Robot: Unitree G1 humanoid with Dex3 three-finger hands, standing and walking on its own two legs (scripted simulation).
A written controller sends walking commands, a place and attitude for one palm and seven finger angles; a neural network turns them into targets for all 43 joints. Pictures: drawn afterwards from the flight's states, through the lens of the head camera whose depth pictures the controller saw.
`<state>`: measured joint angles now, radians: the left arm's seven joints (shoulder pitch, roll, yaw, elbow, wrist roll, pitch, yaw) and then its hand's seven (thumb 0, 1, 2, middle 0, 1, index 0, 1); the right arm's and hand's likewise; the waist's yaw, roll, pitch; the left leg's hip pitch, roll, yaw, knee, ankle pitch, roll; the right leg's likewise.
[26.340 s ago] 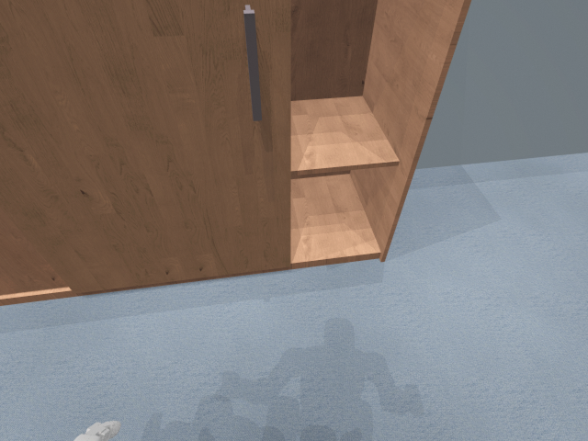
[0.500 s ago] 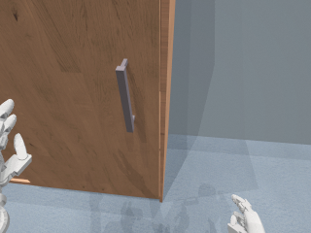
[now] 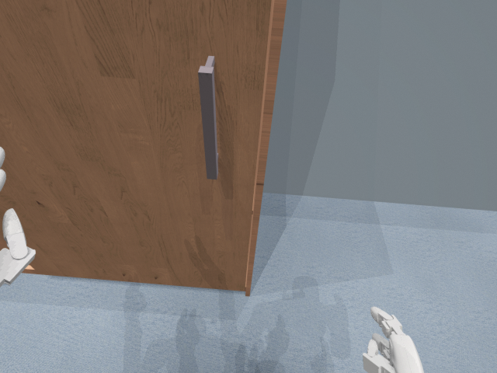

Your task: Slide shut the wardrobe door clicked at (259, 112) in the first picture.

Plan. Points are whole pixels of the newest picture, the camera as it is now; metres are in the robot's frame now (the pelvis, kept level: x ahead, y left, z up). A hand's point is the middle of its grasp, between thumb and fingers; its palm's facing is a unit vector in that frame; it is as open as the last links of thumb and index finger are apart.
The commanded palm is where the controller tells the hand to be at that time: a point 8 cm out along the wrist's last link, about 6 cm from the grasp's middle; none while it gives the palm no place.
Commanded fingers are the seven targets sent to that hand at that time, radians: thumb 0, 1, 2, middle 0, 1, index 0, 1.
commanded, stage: step back with the hand held close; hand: left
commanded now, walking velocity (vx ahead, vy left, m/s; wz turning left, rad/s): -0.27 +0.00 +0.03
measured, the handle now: (211, 123) +0.51 +0.12 +0.13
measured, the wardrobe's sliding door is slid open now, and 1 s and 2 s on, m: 0.00 0.00 0.00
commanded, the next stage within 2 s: stop stepping back and stand still in 0.76 s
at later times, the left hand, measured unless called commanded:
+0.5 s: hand (25, 300) +0.15 +0.25 +0.17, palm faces +0.36 -0.81 -0.46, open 7.5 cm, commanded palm +0.08 +0.29 +0.19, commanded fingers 0.00 0.90 0.90 -0.20 -0.30 -0.20 -0.30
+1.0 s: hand out of the picture +0.03 +0.26 +0.17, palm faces +0.30 -0.87 -0.40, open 7.5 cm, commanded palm -0.04 +0.31 +0.19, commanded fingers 0.00 0.90 0.90 -0.20 -0.30 -0.20 -0.30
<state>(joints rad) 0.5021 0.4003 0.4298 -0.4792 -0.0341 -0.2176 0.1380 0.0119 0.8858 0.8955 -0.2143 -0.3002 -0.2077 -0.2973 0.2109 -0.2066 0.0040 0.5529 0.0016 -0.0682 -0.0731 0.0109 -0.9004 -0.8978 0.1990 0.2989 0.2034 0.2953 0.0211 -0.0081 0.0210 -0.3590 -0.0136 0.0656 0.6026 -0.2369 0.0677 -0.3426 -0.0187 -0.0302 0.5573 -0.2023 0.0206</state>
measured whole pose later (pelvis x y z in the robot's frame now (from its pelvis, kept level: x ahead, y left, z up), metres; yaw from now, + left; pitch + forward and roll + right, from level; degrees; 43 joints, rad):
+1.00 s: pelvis -0.19 +0.01 +0.02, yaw -2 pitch +2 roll -5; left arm 0.53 0.45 0.40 -0.57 -0.06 -0.23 0.12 0.02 0.89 0.90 -0.21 -0.30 -0.20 -0.30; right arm 0.19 -0.16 0.01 0.58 -0.02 -0.13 -0.06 0.01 -0.90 -0.90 0.20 0.30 0.20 0.30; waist -0.01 -0.03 0.04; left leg -0.40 0.01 -0.03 0.36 0.00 0.06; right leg -0.31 0.07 0.03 0.77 -0.46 0.00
